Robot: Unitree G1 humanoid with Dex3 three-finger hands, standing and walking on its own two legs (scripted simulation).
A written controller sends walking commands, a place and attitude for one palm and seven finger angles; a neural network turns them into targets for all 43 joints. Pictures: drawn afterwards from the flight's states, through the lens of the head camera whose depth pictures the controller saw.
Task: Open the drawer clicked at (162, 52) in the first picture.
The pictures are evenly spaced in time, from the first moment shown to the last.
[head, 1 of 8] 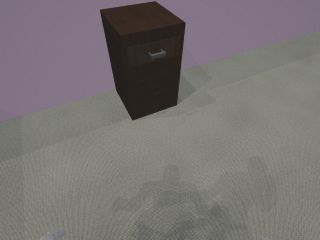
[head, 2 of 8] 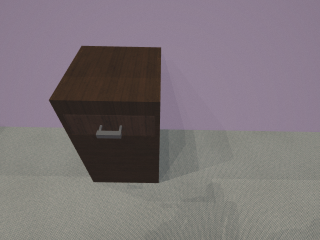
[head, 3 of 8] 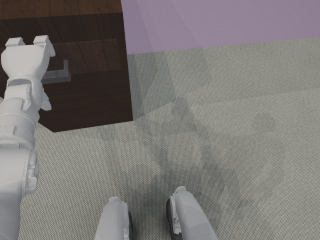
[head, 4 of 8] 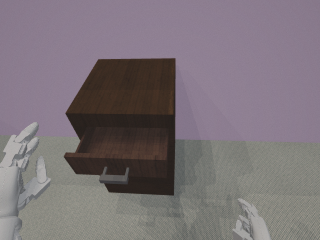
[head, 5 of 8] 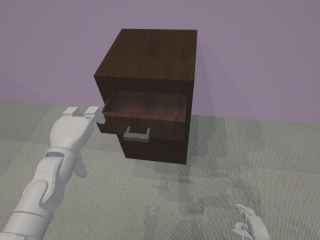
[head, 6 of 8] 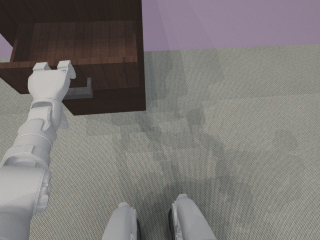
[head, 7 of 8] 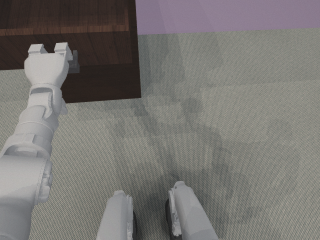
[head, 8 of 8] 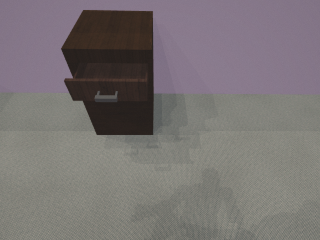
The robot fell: no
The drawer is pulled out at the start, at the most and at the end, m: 0.00 0.17 0.14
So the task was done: yes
